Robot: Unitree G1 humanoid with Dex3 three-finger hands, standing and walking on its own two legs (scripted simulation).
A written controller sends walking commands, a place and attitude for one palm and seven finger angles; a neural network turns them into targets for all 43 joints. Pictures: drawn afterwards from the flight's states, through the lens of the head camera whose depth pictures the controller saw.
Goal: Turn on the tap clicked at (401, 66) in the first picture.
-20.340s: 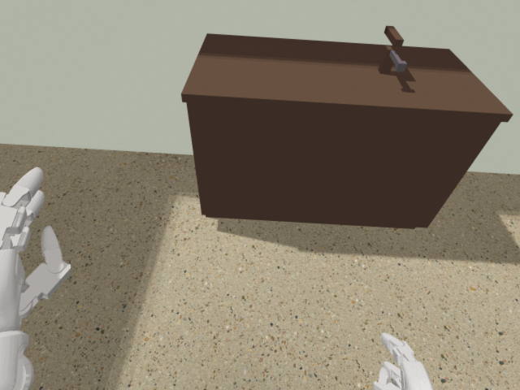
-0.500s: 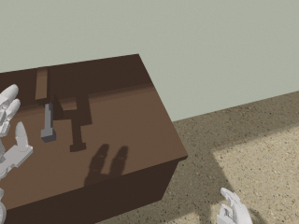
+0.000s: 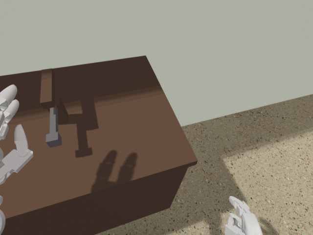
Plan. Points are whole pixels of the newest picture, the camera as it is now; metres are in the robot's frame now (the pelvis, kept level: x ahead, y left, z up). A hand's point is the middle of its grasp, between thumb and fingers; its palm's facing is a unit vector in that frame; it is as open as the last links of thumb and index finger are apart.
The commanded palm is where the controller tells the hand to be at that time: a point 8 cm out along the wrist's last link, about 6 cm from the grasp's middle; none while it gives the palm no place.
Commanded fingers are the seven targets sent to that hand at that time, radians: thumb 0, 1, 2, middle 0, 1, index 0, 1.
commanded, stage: shuffle to correct the standing spot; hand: left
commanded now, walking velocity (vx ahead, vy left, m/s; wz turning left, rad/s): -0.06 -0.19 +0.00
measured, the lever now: (54, 139) +0.32 +0.29 +0.04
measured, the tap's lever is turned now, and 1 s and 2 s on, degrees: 0 0 0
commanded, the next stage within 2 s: none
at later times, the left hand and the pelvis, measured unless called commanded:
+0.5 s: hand (38, 155) +0.22 +0.23 +0.17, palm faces +0.33 -0.86 -0.39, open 7.4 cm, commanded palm +0.16 +0.27 +0.18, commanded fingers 0.00 0.90 0.90 -0.20 -0.30 -0.20 -0.30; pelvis +0.00 -0.01 +0.00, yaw +0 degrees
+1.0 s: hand (34, 158) +0.21 +0.23 +0.16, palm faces +0.33 -0.86 -0.38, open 7.4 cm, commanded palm +0.16 +0.27 +0.18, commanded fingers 0.00 0.90 0.90 -0.20 -0.30 -0.20 -0.30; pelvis +0.00 -0.01 +0.00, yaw +0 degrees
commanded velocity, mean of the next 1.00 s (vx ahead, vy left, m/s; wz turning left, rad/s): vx -0.05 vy -0.19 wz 0.00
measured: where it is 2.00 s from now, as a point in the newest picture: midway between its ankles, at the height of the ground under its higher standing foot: outside the picture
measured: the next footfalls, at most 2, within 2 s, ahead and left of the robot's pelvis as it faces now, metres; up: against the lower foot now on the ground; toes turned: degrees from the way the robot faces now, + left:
none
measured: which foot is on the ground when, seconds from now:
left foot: down 0.00-1.00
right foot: down 0.00-1.00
